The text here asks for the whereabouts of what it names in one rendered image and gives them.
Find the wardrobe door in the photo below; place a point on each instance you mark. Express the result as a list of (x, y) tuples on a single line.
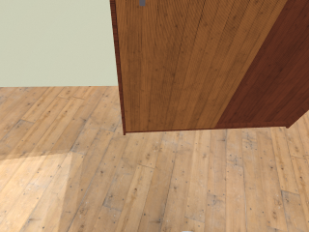
[(276, 84), (182, 60)]

